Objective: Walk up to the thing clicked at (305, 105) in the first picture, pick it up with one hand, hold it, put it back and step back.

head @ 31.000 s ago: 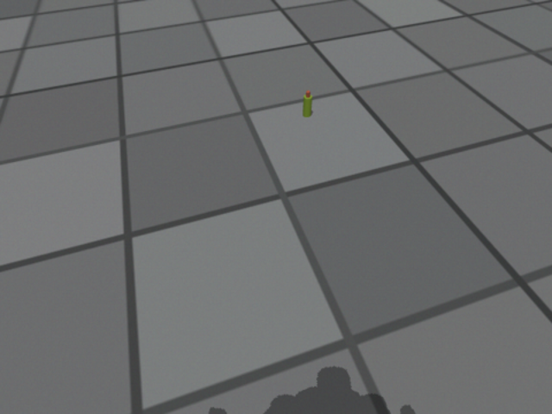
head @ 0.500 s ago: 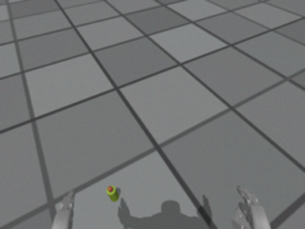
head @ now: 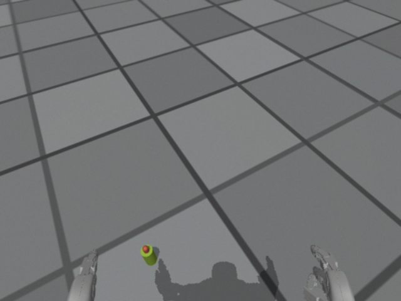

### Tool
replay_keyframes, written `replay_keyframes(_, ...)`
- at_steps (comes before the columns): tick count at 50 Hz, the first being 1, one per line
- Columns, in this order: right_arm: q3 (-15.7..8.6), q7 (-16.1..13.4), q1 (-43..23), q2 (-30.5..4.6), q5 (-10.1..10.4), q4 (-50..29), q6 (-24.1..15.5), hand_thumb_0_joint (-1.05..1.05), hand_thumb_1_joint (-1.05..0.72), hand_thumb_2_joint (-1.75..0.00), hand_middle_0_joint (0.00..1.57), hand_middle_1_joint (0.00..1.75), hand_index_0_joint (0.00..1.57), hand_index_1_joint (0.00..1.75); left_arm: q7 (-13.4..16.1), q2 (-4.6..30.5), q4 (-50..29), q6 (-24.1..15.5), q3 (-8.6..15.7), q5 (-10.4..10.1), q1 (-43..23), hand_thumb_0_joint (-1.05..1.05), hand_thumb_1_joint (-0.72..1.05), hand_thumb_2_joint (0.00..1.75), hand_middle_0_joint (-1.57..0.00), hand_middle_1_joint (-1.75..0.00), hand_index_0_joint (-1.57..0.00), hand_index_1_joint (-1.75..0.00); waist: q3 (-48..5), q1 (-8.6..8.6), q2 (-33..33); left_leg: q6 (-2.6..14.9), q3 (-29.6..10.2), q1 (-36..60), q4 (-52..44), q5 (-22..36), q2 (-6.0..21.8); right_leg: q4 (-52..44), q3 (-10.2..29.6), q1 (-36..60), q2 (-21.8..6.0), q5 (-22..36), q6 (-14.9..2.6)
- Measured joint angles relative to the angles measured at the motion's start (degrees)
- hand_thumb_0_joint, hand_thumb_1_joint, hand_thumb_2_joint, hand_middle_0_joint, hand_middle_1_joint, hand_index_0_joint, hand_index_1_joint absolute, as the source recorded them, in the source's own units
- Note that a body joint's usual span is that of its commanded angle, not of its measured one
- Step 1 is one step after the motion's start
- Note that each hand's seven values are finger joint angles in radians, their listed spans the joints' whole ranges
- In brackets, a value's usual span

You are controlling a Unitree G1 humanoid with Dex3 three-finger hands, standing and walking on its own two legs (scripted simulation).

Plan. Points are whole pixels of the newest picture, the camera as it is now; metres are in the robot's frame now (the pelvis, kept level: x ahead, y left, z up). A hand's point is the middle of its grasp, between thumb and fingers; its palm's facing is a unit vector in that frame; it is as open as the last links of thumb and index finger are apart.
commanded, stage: home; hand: left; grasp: from the side
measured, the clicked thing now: (148, 254) +0.42 +0.25 -0.64
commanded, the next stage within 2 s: stand in 0.20 s
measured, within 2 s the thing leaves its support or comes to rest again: neither
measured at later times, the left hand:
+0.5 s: hand (114, 298) +0.16 +0.18 -0.06, palm faces +0.10 -0.96 -0.27, open 15.5 cm
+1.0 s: hand out of the picture +0.09 +0.25 -0.11, palm faces +0.00 -0.93 -0.36, open 7.5 cm
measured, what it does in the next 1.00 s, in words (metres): stands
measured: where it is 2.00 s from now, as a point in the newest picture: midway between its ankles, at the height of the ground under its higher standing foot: outside the picture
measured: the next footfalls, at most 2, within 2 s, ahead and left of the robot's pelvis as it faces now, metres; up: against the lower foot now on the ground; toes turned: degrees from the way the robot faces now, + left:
none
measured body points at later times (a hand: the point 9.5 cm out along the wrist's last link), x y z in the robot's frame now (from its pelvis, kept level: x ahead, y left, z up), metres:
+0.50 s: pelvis +0.00 +0.00 +0.00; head +0.02 +0.01 +0.45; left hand +0.15 +0.23 -0.04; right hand +0.16 -0.23 -0.07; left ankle +0.02 +0.12 -0.69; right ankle -0.02 -0.12 -0.69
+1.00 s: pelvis -0.01 +0.01 +0.03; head +0.00 +0.01 +0.48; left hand +0.09 +0.30 -0.08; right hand +0.09 -0.28 -0.09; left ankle +0.02 +0.12 -0.69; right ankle -0.02 -0.12 -0.69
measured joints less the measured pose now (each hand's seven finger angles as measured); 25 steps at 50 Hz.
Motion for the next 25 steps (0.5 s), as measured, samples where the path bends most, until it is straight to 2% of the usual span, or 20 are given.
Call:
replay_keyframes(18, -0.1, 0.0, -0.1, -0.1, -0.1, -0.2, 0.1, 0.02, -0.9, -0.9, 0.2, 0.3, 0.2, 0.3, 0.1, 0.0, 0.1, 0.3, 0.0, 0.0, 0.0, -0.01, -0.53, 0.07, -0.06, -0.07, -0.06, -0.07, 0.0, -0.02, 0.0, 0.17, 0.1, 0.4, -0.3, 0.0, -0.1, -0.4, 0.1, 0.5, -0.1, 0.1, 0.16)
replay_keyframes(21, -0.1, 0.0, 0.0, 0.0, -0.1, -0.2, 0.2, 0.02, -0.9, -0.9, 0.2, 0.3, 0.2, 0.3, 0.1, 0.0, 0.1, 0.2, 0.0, 0.0, 0.1, -0.01, -0.46, 0.13, -0.1, -0.12, -0.1, -0.12, 0.0, 0.1, -0.1, 0.19, 0.1, 0.5, -0.3, 0.0, -0.1, -0.4, 0.1, 0.6, -0.1, 0.1, 0.18)
replay_keyframes(25, 0.0, 0.0, -0.1, 0.0, -0.2, 0.0, 0.2, 0.02, -0.9, -0.9, 0.2, 0.3, 0.2, 0.3, 0.2, 0.0, 0.5, 0.2, -0.2, 0.1, -0.2, -0.01, -0.29, 0.31, -0.15, -0.2, -0.15, -0.2, 0.1, 0.14, -0.1, 0.17, 0.1, 0.7, -0.3, 0.1, -0.1, -0.4, 0.1, 0.7, -0.1, 0.1, 0.17)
